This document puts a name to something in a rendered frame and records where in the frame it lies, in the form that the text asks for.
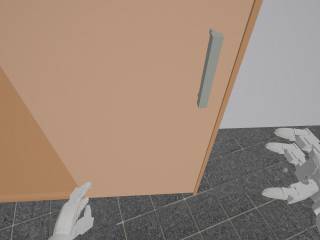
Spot handle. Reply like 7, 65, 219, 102
197, 28, 224, 108

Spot wardrobe door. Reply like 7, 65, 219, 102
0, 66, 79, 195
0, 0, 254, 198

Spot robot left hand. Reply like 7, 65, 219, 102
53, 182, 94, 239

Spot robot right hand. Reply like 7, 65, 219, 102
261, 128, 320, 204

